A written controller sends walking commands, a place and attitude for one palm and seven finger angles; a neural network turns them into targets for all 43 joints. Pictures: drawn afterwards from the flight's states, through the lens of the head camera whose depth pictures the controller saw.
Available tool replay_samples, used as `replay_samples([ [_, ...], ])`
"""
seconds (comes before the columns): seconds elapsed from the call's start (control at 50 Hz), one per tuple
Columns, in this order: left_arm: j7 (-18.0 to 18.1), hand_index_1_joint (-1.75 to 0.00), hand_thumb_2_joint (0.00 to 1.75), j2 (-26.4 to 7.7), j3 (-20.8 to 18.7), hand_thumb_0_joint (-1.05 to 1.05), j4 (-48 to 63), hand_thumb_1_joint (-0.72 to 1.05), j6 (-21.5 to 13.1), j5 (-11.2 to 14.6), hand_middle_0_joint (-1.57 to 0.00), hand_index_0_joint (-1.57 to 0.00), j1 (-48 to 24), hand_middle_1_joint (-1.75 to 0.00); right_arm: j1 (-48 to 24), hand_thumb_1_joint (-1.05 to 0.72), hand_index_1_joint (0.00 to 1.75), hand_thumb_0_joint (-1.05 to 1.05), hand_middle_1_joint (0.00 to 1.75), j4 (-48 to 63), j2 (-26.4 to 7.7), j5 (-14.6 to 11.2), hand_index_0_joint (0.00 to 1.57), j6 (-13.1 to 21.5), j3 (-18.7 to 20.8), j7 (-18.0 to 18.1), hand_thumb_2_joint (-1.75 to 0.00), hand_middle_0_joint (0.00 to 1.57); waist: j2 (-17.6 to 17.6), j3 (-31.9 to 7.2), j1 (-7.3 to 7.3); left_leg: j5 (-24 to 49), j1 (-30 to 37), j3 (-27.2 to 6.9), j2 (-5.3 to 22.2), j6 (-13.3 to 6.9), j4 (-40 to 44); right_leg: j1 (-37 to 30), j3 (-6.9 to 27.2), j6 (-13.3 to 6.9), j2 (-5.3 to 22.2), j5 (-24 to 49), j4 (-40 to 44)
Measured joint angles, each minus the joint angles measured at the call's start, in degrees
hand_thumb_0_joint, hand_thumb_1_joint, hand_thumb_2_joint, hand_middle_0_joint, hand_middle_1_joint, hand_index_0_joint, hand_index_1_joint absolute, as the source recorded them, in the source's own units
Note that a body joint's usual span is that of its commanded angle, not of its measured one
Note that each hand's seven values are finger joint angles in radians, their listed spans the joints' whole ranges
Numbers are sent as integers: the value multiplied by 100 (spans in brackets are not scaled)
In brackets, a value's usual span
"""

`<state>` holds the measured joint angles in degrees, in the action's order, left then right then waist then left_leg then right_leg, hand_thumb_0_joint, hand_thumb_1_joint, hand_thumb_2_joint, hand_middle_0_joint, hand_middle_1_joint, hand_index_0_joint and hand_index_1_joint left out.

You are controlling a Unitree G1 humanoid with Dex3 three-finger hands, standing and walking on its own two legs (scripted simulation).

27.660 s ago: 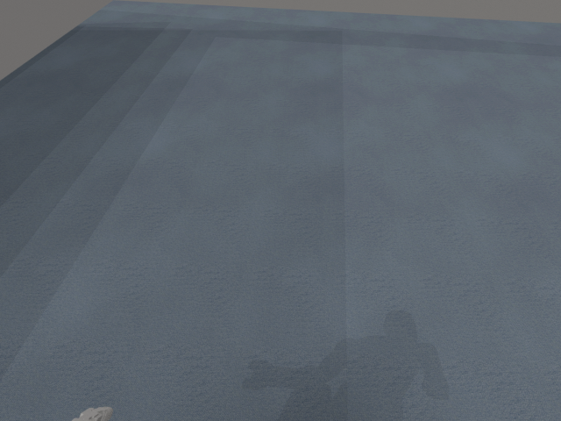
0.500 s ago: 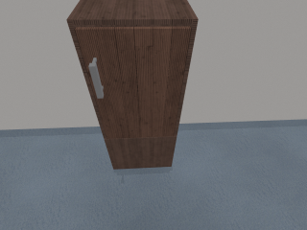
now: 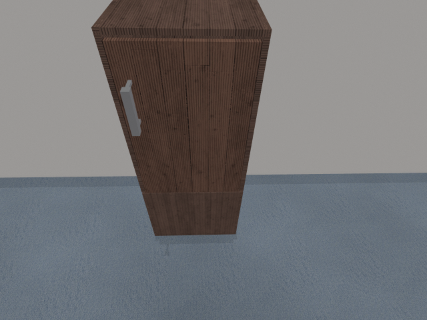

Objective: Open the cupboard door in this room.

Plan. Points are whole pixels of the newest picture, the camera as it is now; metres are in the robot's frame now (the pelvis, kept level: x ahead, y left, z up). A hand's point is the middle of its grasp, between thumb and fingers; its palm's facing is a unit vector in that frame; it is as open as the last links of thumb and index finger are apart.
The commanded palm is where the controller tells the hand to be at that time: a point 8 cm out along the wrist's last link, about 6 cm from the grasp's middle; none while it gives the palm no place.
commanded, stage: shuffle to correct the standing spot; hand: left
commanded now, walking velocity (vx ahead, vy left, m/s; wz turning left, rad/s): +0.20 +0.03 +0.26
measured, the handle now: (132, 108) +0.61 +0.26 +0.06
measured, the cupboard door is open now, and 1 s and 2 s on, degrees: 0 0 0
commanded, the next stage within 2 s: come to a stop and stand still in 0.28 s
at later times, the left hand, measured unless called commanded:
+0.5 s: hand out of the picture +0.12 +0.18 -0.17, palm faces +0.18 -0.96 -0.22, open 7.3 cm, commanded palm none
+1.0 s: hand out of the picture +0.11 +0.16 -0.17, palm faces +0.14 -0.96 -0.22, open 7.3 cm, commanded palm none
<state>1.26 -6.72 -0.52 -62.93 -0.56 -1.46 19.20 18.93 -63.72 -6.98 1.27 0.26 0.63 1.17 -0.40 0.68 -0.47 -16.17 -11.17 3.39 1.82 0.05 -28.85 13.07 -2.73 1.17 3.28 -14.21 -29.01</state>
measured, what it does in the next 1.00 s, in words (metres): walks ahead: right foot, then left foot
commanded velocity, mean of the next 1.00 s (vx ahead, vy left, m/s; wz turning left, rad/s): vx -0.01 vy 0.01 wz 0.05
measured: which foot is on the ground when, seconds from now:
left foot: down 0.00-0.40, up 0.42-0.64, down 0.66-1.00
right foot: down 0.00-0.14, up 0.16-0.38, down 0.40-1.00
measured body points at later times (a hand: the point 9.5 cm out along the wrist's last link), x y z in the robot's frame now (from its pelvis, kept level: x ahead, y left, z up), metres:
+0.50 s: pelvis +0.09 -0.01 -0.01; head +0.11 -0.02 +0.44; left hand +0.11 +0.23 -0.15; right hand +0.06 -0.22 -0.17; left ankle +0.02 +0.11 -0.69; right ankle +0.11 -0.10 -0.74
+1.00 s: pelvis +0.11 -0.01 -0.01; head +0.13 -0.02 +0.44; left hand +0.10 +0.22 -0.15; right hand +0.24 -0.22 -0.16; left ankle +0.12 +0.12 -0.72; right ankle +0.10 -0.10 -0.74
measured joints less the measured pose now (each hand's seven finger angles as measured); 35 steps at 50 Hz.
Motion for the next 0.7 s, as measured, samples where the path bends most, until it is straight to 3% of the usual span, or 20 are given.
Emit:
replay_samples([
  [0.08, -30, -30, 90, -31, -108, 0, 117, 91, 27, -7, -20, -20, 118, -30, 183, -91, 30, 0, 30, 70, -41, 32, 20, -67, 40, -41, -89, 19, -14, -66, -27, -354, -221, -135, -24, -111, -456, 84, -108, -12, 31, -240, -267],
  [0.14, -54, -30, 90, -85, -182, 0, 138, 91, 61, -16, -20, -20, 230, -30, 304, -91, 30, 0, 30, 123, -54, 45, 20, -28, 66, -51, -89, 19, -134, -95, -28, -356, -216, -122, -107, -87, -561, 146, -89, -17, 129, -522, -557],
  [0.2, -90, -30, 90, -135, -220, 0, 114, 91, 121, -49, -20, -20, 262, -30, 435, -91, 30, 0, 30, 202, -45, 71, 20, 124, 79, -12, -89, 19, -169, -126, 57, -463, -138, -84, -166, -131, -486, 501, -22, -200, 96, -1211, -1495],
  [0.26, -139, -30, 90, -185, -248, 1, 168, 91, 75, -40, -20, -20, 71, -30, 544, -91, 30, 0, 30, 205, 18, 84, 20, 251, 51, 26, -89, 19, -139, -46, 181, -303, 61, -141, -212, -163, -79, 959, -73, -264, 21, -1222, -2312],
  [0.3, -142, -30, 90, -197, -254, 1, 272, 92, 24, -33, -20, -20, -141, -30, 613, -91, 30, 0, 30, 161, 56, 93, 20, 285, 18, 34, -89, 19, -74, 22, 212, -186, 192, -230, -223, -143, 200, 1071, -158, -252, -14, -1100, -2122],
  [0.36, -144, -30, 90, -263, -284, 2, 447, 94, -88, -9, -20, -20, -387, -30, 689, -91, 30, 0, 30, 69, 78, 84, 20, 247, -9, 34, -89, 20, 61, 101, 186, -228, 293, -352, -195, -64, 270, 844, -284, -233, -112, -604, -1061],
  [0.4, -148, -30, 90, -324, -279, 2, 591, 94, -241, -7, -20, -20, -453, -30, 762, -91, 30, 0, 30, 36, 102, 45, 20, 210, -11, 17, -89, 20, 13, 103, 123, -568, 144, -341, -261, -116, -214, 593, -227, -317, -80, -175, -414],
  [0.44, -115, -30, 90, -252, -271, 1, 605, 94, -318, 6, -20, -20, -528, -30, 658, -91, 30, 0, 30, -36, 30, 27, 20, 100, 25, -18, -89, 20, 158, 156, 84, -1170, -296, -327, -188, -229, -1444, 563, -369, -371, -107, -190, -656],
  [0.5, 1, -30, 90, -106, -249, 1, 554, 94, -304, 3, -20, -20, -440, -30, 333, -91, 30, 1, 30, -22, -104, 33, 20, -26, 90, -35, -89, 20, 223, 157, 67, -1160, -961, -160, -98, -190, -2711, 243, -487, -363, -121, -353, -433],
  [0.54, 76, -30, 90, -104, -256, 0, 475, 95, -234, -16, -20, -20, -353, -30, 55, -91, 30, 1, 30, 93, -145, 8, 20, -51, 108, -22, -89, 20, 142, 165, 57, -983, -1145, -23, -47, -94, -2500, 52, -468, -317, -105, -274, -172],
  [0.58, 75, -30, 90, -122, -219, 0, 402, 95, -151, -29, -20, -20, -281, -30, -219, -91, 30, 1, 30, 252, -150, -26, 20, -31, 121, -5, -89, 19, 24, 200, 23, -625, -1119, 80, -46, -4, -1761, -56, -407, -307, -73, -255, -63],
  [0.62, 68, -30, 90, -119, -177, 0, 351, 95, -68, -12, -20, -20, -207, -30, -467, -92, 30, 1, 30, 392, -184, -37, 20, -14, 142, 43, -89, 19, -41, 254, -22, 2, -931, 141, -58, 51, -862, -90, -341, -264, -65, -351, -162],
  [0.66, 60, -30, 90, -84, -148, 0, 340, 94, 31, 2, -20, -20, -117, -30, -630, -93, 30, 1, 30, 529, -278, -38, 20, 25, 168, 52, -89, 19, 32, 279, -65, 779, -715, 144, 43, -20, -278, -53, -325, -209, -154, -564, -452],
  [0.7, 85, -30, 90, -123, -143, 0, 322, 93, 134, 14, -20, -20, -126, -30, -814, -93, 30, 1, 30, 591, -253, -21, 20, 7, 171, 70, -89, 19, -120, 318, -126, 386, -695, 225, -12, -98, -430, 19, -232, -158, -86, -797, -731],
])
